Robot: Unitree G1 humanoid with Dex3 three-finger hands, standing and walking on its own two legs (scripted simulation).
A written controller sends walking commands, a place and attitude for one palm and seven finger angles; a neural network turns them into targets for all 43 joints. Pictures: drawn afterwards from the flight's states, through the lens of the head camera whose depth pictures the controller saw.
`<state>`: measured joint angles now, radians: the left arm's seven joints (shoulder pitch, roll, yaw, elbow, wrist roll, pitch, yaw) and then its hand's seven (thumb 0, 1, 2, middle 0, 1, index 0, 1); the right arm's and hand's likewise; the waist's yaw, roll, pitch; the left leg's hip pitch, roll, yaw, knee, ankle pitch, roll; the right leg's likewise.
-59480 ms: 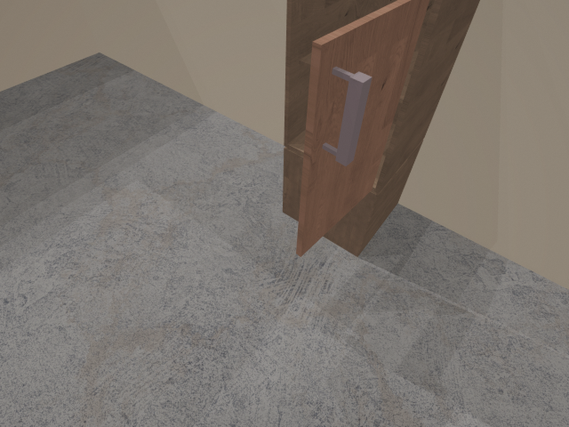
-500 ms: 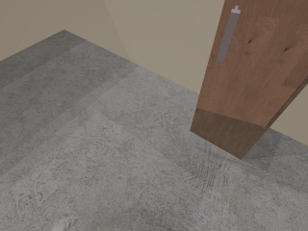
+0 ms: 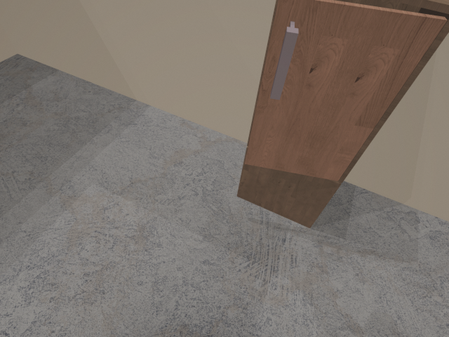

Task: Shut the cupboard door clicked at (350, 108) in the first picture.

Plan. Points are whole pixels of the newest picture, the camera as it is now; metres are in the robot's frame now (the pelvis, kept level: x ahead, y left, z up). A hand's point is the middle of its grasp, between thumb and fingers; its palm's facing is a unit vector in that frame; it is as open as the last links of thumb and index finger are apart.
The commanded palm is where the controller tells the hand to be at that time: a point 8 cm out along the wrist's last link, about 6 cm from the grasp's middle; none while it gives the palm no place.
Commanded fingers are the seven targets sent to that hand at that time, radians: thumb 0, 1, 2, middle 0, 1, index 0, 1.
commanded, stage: turn to face it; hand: left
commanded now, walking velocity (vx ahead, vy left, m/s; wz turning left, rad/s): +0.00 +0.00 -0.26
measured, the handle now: (283, 62) +0.73 -0.09 +0.12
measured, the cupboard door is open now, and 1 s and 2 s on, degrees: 15 15 15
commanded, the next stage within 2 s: take the last steps up to it in 0.08 s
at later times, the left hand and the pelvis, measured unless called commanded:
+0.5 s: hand out of the picture +0.12 +0.15 -0.15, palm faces -0.11 -0.97 -0.22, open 7.4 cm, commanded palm none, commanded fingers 0.00 0.90 0.90 -0.20 -0.30 -0.20 -0.30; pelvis +0.03 -0.04 +0.01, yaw -9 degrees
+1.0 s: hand (182, 272) +0.27 +0.10 -0.17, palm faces -0.20 -0.97 -0.15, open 7.4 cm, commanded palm none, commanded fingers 0.00 0.90 0.90 -0.20 -0.30 -0.20 -0.30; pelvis +0.19 -0.07 +0.01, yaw -13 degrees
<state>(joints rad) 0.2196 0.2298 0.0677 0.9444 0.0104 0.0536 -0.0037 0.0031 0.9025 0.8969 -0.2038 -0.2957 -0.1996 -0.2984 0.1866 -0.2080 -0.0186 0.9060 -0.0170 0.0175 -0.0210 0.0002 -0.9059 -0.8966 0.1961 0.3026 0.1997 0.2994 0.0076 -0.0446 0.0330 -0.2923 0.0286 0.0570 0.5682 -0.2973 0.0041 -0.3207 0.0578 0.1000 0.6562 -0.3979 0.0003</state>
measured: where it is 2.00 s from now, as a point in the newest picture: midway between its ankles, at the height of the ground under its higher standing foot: outside the picture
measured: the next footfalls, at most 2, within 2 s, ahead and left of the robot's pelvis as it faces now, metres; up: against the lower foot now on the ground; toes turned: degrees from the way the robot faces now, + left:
right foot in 0.38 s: +0.01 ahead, -0.12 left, +0.00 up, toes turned -12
left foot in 0.78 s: +0.26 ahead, +0.03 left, +0.00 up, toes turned -3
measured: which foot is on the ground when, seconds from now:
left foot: down 0.00-0.38, up 0.40-0.76, down 0.78-1.00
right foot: up 0.00-0.36, down 0.38-0.78, up 0.80-1.00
